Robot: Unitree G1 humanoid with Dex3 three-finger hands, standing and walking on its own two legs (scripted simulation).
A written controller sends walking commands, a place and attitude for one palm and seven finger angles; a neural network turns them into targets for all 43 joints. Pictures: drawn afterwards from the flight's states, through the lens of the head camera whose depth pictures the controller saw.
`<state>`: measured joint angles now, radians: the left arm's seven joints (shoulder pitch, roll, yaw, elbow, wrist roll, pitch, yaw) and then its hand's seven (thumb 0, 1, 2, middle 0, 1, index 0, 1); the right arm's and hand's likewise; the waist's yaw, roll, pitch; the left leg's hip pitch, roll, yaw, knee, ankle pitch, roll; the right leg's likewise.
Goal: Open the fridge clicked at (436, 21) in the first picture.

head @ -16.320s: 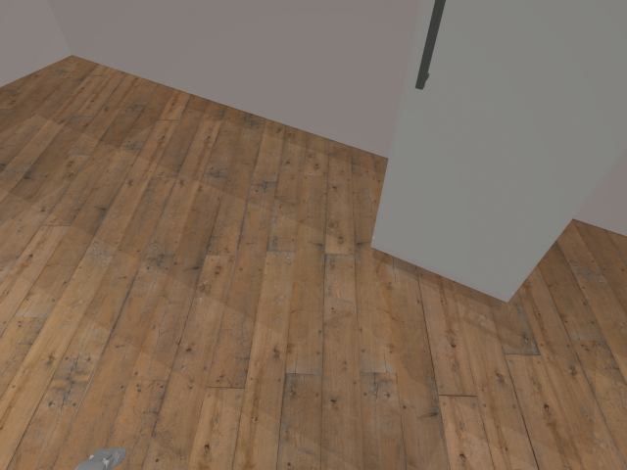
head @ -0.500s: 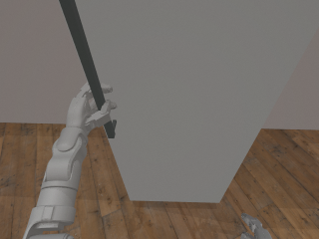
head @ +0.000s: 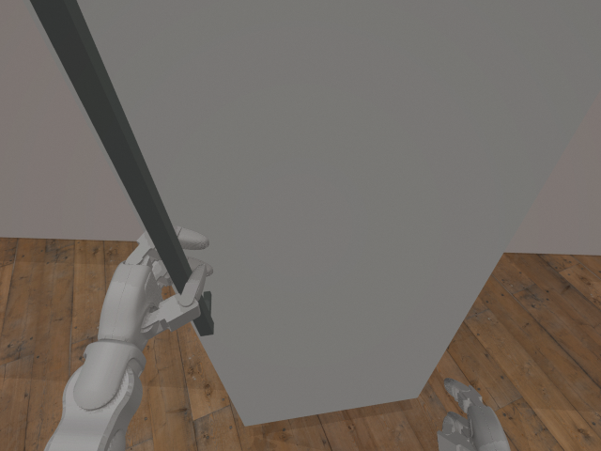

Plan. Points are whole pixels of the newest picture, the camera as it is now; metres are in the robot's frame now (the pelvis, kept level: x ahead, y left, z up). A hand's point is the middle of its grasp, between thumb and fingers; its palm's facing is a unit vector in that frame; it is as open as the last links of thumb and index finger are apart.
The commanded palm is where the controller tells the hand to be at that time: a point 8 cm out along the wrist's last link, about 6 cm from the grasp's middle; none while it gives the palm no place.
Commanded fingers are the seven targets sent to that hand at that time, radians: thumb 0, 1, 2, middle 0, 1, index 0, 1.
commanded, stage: walk backward, drawing the door open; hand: left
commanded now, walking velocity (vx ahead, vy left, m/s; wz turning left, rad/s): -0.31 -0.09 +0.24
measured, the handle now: (159, 205) +0.31 +0.16 +0.23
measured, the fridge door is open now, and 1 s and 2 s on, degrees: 12 46 67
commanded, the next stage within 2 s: stop walking and hold the door back in 1.64 s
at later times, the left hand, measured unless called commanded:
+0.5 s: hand (221, 403) +0.15 +0.08 +0.13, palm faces +0.24 -0.95 -0.22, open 6.1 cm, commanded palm +0.11 +0.13 +0.13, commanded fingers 0.00 0.90 0.90 -0.45 -1.40 -0.45 -1.40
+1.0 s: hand out of the picture +0.04 -0.03 +0.13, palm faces +0.40 -0.90 -0.16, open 6.1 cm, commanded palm -0.01 +0.00 +0.13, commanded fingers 0.00 0.90 0.90 -0.45 -1.40 -0.45 -1.40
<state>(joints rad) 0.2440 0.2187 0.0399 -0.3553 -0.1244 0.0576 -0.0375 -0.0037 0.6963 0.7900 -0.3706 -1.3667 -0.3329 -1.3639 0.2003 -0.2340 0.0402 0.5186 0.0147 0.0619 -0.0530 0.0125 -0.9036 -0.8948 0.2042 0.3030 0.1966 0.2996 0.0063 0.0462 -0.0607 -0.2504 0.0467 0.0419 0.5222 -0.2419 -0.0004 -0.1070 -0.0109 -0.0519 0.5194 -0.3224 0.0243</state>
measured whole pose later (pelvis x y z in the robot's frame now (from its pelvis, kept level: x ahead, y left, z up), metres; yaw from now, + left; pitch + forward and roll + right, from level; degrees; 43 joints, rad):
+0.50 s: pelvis -0.10 -0.08 -0.02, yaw +10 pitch -2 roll +2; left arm 0.22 0.20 0.03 -0.40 -0.06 -0.01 0.10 -0.04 0.66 0.78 -0.45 -1.40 -0.31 -1.40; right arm 0.19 -0.16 0.00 0.56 -0.03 0.00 -0.06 0.01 -0.90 -0.89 0.20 0.30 0.20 0.30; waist -0.06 0.05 0.08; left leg -0.34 0.04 -0.12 0.46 -0.11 -0.08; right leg -0.32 0.02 0.01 0.64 -0.35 0.03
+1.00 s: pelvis -0.15 -0.24 +0.00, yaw +36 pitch +0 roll -3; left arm 0.09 0.18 -0.20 -0.41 0.04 -0.11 0.01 0.00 0.65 0.79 -0.47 -1.41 -0.36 -1.39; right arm 0.16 -0.18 -0.02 0.62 -0.01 -0.14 -0.01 0.01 -0.90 -0.89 0.21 0.30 0.20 0.30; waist -0.01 0.06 0.19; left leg -0.26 0.13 -0.14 0.45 -0.21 -0.10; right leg -0.52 -0.02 0.02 0.92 -0.33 0.06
